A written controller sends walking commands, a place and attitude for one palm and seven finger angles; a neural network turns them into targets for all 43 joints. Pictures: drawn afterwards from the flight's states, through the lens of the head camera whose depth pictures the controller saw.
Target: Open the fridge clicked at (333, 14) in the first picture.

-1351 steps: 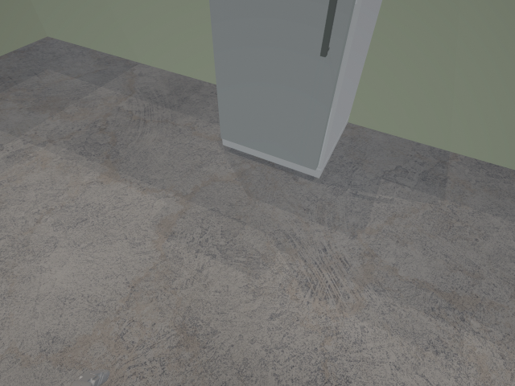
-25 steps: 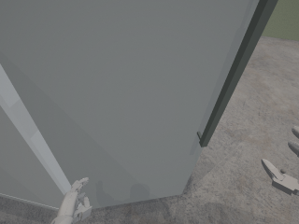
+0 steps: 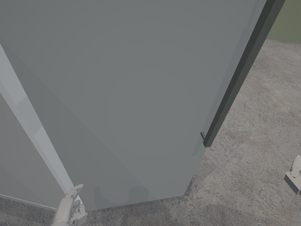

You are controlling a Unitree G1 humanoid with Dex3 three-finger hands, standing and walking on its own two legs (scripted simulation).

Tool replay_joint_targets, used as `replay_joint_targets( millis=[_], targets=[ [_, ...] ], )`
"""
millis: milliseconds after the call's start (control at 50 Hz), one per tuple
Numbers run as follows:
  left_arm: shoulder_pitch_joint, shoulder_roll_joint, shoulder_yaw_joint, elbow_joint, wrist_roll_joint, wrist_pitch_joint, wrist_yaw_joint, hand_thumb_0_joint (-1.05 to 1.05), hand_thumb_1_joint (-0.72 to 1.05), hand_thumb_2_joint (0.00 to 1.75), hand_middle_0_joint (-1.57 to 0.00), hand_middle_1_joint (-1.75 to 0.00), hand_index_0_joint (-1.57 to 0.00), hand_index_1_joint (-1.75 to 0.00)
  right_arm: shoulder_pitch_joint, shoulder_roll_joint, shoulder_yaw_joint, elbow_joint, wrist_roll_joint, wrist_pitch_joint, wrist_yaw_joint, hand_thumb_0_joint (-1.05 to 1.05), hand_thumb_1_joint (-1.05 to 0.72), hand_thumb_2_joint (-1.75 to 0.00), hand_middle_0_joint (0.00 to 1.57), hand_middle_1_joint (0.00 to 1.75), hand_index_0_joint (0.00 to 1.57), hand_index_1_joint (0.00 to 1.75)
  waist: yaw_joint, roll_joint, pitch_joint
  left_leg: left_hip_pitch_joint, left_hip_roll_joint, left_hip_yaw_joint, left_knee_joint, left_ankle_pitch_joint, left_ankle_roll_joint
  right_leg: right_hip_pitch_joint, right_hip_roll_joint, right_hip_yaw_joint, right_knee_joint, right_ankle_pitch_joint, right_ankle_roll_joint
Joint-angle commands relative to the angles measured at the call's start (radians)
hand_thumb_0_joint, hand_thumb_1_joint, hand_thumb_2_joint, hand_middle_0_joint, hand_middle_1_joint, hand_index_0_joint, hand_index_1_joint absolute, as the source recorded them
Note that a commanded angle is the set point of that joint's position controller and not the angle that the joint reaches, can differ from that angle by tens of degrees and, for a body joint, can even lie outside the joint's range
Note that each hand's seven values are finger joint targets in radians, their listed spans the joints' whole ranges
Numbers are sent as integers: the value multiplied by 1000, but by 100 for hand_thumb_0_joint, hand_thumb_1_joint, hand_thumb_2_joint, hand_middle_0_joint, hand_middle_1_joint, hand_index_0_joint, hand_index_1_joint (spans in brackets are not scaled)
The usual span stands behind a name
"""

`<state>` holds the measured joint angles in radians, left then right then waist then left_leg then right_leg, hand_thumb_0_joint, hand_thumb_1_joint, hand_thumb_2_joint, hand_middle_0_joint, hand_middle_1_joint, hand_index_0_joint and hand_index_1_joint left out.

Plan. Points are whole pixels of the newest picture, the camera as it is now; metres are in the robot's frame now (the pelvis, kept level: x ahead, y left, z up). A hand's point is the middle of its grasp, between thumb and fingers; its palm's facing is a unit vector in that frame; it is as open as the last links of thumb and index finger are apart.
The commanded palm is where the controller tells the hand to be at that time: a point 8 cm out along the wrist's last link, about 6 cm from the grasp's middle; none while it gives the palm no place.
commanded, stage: draw the hand back to the body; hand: right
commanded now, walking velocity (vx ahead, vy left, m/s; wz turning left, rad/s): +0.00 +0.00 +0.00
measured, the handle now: (228, 86) +0.43 -0.21 +0.19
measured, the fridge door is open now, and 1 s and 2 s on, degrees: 68 68 68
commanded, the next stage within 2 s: step back with the hand held close in 0.04 s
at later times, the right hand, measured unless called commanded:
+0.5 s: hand (293, 183) +0.18 -0.28 +0.14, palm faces +0.36 +0.81 -0.46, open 7.4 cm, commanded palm +0.12 -0.32 +0.17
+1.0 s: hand out of the picture +0.09 -0.31 +0.15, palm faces +0.49 +0.75 -0.44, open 7.4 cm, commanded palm +0.02 -0.35 +0.17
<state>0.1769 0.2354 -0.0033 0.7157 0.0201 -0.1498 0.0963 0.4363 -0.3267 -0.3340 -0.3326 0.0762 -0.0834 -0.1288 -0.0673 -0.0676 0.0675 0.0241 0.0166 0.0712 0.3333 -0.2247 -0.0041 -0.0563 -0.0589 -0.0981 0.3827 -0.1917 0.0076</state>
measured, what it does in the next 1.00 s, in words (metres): shifts its weight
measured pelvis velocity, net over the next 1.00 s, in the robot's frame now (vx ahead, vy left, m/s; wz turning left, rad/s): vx -0.10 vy -0.04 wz -0.06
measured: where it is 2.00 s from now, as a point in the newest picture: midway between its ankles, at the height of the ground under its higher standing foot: outside the picture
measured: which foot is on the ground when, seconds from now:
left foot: down 0.00-1.00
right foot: down 0.00-1.00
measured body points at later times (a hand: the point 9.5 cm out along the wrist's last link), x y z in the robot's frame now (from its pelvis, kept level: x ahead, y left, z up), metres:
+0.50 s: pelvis -0.03 -0.03 -0.01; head -0.02 -0.02 +0.44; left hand +0.15 +0.21 -0.09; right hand +0.15 -0.32 +0.17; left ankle -0.02 +0.12 -0.75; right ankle +0.02 -0.12 -0.75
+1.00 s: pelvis -0.10 -0.04 -0.03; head -0.09 -0.05 +0.42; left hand +0.07 +0.20 -0.10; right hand +0.06 -0.35 +0.18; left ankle -0.02 +0.11 -0.74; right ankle +0.02 -0.12 -0.74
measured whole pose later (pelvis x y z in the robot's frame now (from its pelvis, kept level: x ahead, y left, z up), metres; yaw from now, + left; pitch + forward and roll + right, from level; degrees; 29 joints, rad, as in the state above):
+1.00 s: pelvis -0.10 -0.04 -0.03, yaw -3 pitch -2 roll +3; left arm 0.23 0.22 -0.01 0.60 0.01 -0.13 0.11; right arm 0.49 -0.41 -0.42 -0.49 0.02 -0.24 -0.17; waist 0.01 -0.02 0.06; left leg -0.35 -0.01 -0.02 0.59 -0.20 -0.03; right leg -0.45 -0.02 -0.06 0.63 -0.17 -0.07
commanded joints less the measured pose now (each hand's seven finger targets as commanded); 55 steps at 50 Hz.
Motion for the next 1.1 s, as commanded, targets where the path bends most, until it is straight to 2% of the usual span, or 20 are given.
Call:
replay_joint_targets(
  millis=[0,80,120,140,160,180,200,280,360,400,480,540,620,660,720,860,900,940,1000,1080],
  targets=[
    [-152,109,38,-161,-3,-61,9,0,90,90,-20,-30,-20,-30,-97,-202,-128,-207,1,-73,-18,0,-90,-90,20,30,20,30,-7,26,-60,-93,-23,-37,-81,116,8,39,34,16,-50,107,-26],
    [-150,109,38,-158,-4,-64,9,0,90,90,-20,-30,-20,-30,-100,-207,-132,-206,-1,-74,-19,0,-90,-90,20,30,20,30,-7,-2,-53,-97,-23,-38,-80,112,9,39,32,16,-53,106,-24],
    [-150,108,37,-161,-4,-66,7,0,90,90,-20,-30,-20,-30,-104,-201,-126,-209,1,-78,-18,0,-90,-90,20,30,20,30,-5,27,-45,-101,-25,-36,-85,91,9,34,33,22,-57,92,-23],
    [-158,105,34,-168,-3,-72,5,0,90,90,-20,-30,-20,-30,-137,-159,-67,-248,-4,-83,-12,0,-90,-90,20,30,20,30,0,18,-54,-105,-23,-35,-83,93,6,44,36,21,-56,92,-26],
    [-156,104,7,-215,-25,-48,-6,0,90,90,-20,-30,-20,-30,-310,-341,-224,-314,-9,-127,-21,0,-90,-90,20,30,20,30,33,-32,37,-201,20,-99,-98,136,11,-58,14,34,-15,19,-27],
    [-150,100,14,-176,-11,-32,-5,0,90,90,-20,-30,-20,-30,-147,-245,-156,-214,-14,-123,-8,0,-90,-90,20,30,20,30,39,90,20,-254,56,-111,-94,179,12,-88,5,46,29,26,-33],
    [-127,99,22,-193,-13,-19,-11,0,90,90,-20,-30,-20,-30,-59,-203,-124,-190,-20,-114,0,0,-90,-90,20,30,20,30,38,155,-37,-258,81,-119,-72,228,13,-74,6,39,73,59,-31],
    [-104,105,33,-240,-18,13,-3,0,90,90,-20,-30,-20,-30,45,-221,-143,-263,-18,-109,-8,0,-90,-90,20,30,20,30,38,45,-208,-226,109,-112,41,357,15,-55,-17,31,120,216,-28],
    [-109,112,36,-272,-20,35,11,0,90,90,-20,-30,-20,-30,60,-265,-188,-333,-12,-105,-25,0,-90,-90,20,30,20,30,31,7,-243,-227,67,-81,113,307,2,-83,-50,61,102,319,-31],
    [-105,114,35,-286,-23,44,14,0,90,90,-20,-30,-20,-30,73,-252,-182,-327,-7,-101,-30,0,-90,-90,20,30,20,30,31,10,-223,-237,45,-73,137,249,-5,-117,-68,77,82,321,-37],
    [-101,123,35,-293,-23,36,19,0,90,90,-20,-30,-20,-30,52,-255,-189,-344,-10,-115,-42,0,-90,-90,20,30,20,30,29,-50,-195,-228,8,-62,188,85,-11,-220,-102,123,6,164,-54],
    [-94,132,37,-292,-24,24,19,0,90,90,-20,-30,-20,-30,35,-229,-178,-330,-19,-130,-48,0,-90,-90,20,30,20,30,34,-70,-156,-197,-4,-65,229,6,-11,-347,-123,151,-53,-92,-73],
    [-75,126,38,-283,-27,12,19,0,90,90,-20,-30,-20,-30,22,-218,-169,-316,-29,-152,-53,0,-90,-90,20,30,20,30,47,41,-127,-240,36,-121,143,-55,6,-409,-80,138,-10,-331,-67],
    [-71,128,41,-277,-21,3,23,0,90,90,-20,-30,-20,-30,-5,-248,-187,-352,-36,-166,-60,0,-90,-90,20,30,20,30,52,48,-123,-286,59,-153,90,-125,20,-391,-59,135,22,-347,-62],
    [-70,117,35,-267,-17,-6,27,0,90,90,-20,-30,-20,-30,4,-234,-176,-345,-37,-178,-69,0,-90,-90,20,30,20,30,54,37,-128,-331,64,-152,84,-159,24,-365,-61,143,30,-330,-57],
    [-76,130,43,-274,-15,-30,33,0,90,90,-20,-30,-20,-30,3,-254,-218,-358,-55,-213,-76,0,-90,-90,20,30,20,30,45,-83,-142,-156,-15,-99,225,-100,6,-539,-110,231,-90,-491,-87],
    [-71,123,42,-276,-16,-39,29,0,90,90,-20,-30,-20,-30,40,-252,-225,-371,-53,-222,-73,0,-90,-90,20,30,20,30,41,-87,-167,-133,-30,-89,266,-17,5,-528,-111,236,-91,-444,-85],
    [-71,130,46,-276,-12,-45,26,0,90,90,-20,-30,-20,-30,53,-250,-231,-380,-55,-231,-67,0,-90,-90,20,30,20,30,42,-101,-163,-110,-41,-107,293,-46,4,-583,-122,238,-97,-518,-92],
    [-67,129,52,-271,-11,-43,23,0,90,90,-20,-30,-20,-30,29,-239,-227,-350,-55,-233,-60,0,-90,-90,20,30,20,30,48,-23,-108,-169,-28,-165,263,-86,22,-621,-101,211,-41,-538,-89],
    [-51,109,52,-242,-1,-45,23,0,90,90,-20,-30,-20,-30,-34,-248,-211,-361,-44,-230,-60,0,-90,-90,20,30,20,30,60,118,-117,-405,66,-304,127,-93,61,-419,-37,152,122,-381,-51]
  ],
)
